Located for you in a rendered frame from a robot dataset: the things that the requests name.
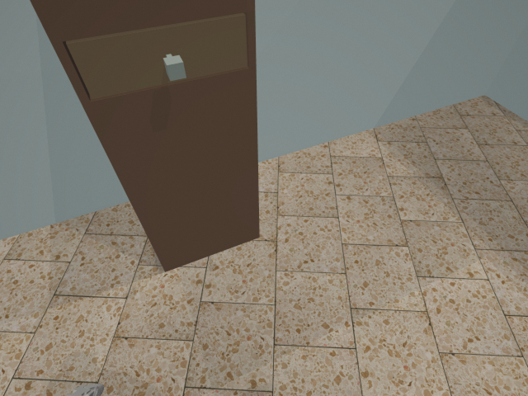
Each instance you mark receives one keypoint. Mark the drawer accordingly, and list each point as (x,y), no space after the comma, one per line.
(132,60)

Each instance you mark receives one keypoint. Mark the handle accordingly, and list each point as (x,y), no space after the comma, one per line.
(174,67)

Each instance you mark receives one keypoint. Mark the cabinet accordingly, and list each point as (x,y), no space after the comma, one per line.
(185,152)

